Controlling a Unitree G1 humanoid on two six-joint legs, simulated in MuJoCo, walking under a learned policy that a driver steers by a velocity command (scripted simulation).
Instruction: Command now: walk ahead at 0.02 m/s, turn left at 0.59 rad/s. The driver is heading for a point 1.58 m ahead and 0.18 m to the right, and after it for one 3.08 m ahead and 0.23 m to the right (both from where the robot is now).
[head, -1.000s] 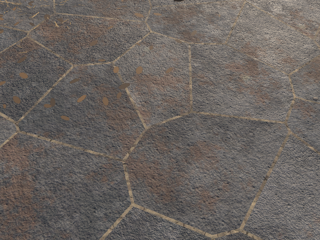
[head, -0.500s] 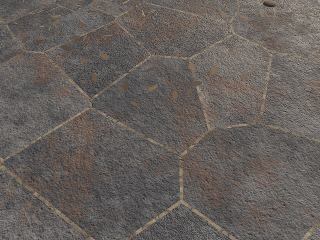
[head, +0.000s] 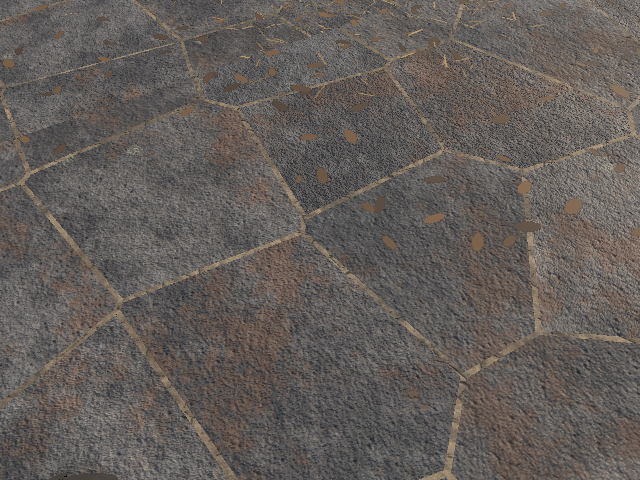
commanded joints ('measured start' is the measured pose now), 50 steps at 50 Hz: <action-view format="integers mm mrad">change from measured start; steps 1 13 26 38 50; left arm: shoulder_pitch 77 11 72 81 51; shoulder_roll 240 163 96 106 84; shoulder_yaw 61 29 -20 -19 -20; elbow -39 -28 48 162 162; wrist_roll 37 -3 16 4 -38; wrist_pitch -8 33 28 25 -60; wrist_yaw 8 12 8 21 -27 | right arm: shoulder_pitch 38 -55 -84 -57 2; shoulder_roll -58 -47 -46 -27 -108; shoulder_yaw -13 0 25 24 -13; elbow -111 -87 -33 16 69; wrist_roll -6 -11 -39 -34 8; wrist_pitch -19 2 -56 -47 -80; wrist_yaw -6 14 28 27 16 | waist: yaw -12 55 58 45 39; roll -288 -189 127 -7 103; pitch -159 -128 -69 -53 56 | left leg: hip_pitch -302 -143 36 51 59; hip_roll -44 120 246 177 352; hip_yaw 32 212 42 114 -92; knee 328 214 -209 -174 -376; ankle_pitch -348 -77 311 388 -89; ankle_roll -35 -120 58 28 163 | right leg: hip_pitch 372 221 151 180 -64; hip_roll -421 -297 -121 -120 -106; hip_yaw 467 71 -40 -46 -88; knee -128 -140 -53 -66 110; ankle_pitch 531 366 44 75 -254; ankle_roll -271 -279 32 15 -116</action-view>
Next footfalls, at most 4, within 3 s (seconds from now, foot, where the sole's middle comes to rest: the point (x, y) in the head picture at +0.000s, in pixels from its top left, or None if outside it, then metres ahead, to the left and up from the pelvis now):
0.36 left None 0.04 0.14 -0.77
1.56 left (246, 474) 0.49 0.16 -0.77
2.06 right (343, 336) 0.80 -0.05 -0.77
2.62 left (232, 249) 1.07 0.23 -0.77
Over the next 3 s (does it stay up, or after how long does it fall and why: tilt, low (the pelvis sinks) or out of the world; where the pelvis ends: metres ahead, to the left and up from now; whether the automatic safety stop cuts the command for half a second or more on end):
stays up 1.10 0.13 0.01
